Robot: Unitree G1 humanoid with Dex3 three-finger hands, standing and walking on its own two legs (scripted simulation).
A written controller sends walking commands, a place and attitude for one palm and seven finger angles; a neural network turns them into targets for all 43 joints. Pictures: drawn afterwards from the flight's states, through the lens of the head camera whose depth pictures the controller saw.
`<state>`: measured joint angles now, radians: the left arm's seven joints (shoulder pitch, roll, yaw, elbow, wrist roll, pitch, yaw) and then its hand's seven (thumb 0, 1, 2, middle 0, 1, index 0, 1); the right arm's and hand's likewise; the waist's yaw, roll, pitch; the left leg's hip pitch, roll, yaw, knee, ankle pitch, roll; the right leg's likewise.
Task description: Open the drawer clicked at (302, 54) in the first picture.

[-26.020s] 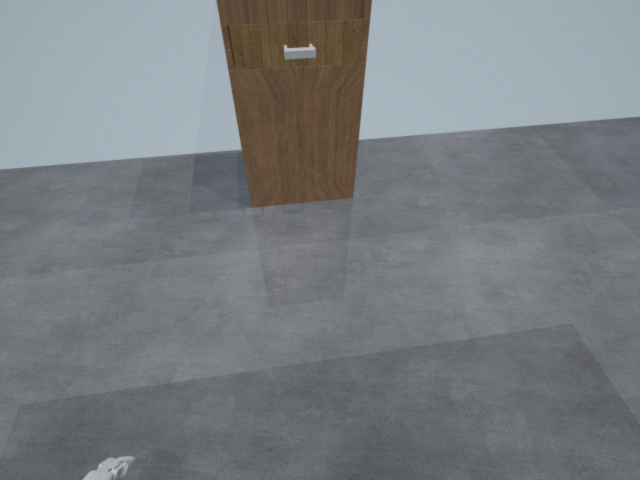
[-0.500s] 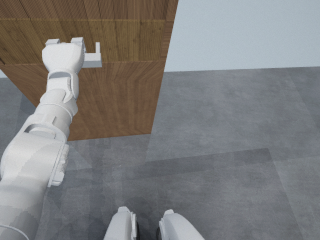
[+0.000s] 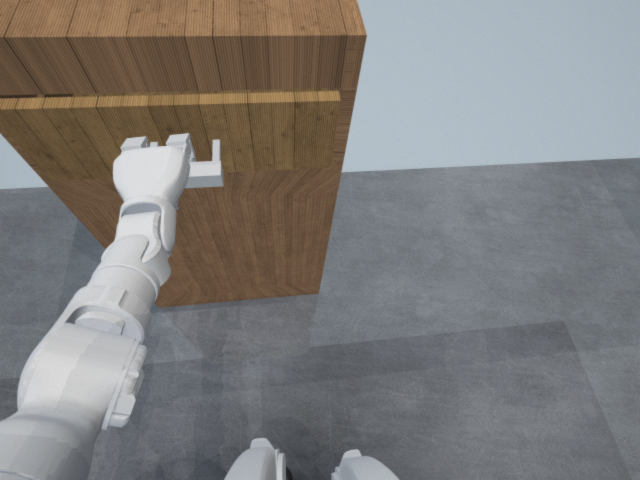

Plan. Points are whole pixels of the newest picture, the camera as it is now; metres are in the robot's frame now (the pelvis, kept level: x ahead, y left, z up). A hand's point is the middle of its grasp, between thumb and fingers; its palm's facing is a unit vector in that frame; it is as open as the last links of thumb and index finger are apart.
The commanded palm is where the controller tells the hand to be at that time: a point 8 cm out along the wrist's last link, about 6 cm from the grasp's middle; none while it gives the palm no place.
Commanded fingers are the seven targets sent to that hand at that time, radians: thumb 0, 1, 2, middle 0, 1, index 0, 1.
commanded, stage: pull the drawer open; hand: left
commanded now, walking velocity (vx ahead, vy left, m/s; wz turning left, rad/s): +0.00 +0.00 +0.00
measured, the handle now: (185, 162) +0.54 +0.16 +0.01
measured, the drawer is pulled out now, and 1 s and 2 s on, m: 0.02 0.12 0.21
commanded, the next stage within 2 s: none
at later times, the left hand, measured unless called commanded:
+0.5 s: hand (164, 228) +0.45 +0.18 -0.01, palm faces -0.04 -0.05 -1.00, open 5.6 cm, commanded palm +0.41 +0.16 +0.04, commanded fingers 0.00 0.90 0.90 -0.40 -1.35 -0.40 -1.35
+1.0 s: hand (161, 264) +0.39 +0.18 -0.01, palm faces -0.03 -0.05 -1.00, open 5.6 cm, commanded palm +0.36 +0.17 +0.04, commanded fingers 0.00 0.90 0.90 -0.40 -1.35 -0.40 -1.35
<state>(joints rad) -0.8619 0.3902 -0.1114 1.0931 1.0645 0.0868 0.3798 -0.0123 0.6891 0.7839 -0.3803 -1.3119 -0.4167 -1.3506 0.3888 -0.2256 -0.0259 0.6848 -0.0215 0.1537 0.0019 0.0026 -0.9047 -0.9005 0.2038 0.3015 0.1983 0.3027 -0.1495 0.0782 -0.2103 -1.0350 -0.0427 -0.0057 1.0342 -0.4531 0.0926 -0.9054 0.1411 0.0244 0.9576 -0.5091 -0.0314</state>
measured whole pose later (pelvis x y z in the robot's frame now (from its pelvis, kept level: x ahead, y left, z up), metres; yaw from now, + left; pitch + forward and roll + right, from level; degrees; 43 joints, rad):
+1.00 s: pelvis +0.00 -0.01 +0.01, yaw +1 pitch +19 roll -2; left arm -0.51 0.27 -0.17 0.87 1.09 0.07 0.47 -0.03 0.68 0.85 -0.41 -1.31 -0.42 -1.35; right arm 0.28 -0.22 -0.05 0.65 0.00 0.19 0.01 0.01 -0.91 -0.90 0.20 0.30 0.20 0.30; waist -0.04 0.06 -0.22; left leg -0.87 -0.06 0.00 0.97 -0.43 0.08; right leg -0.76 0.12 0.03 0.93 -0.51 -0.04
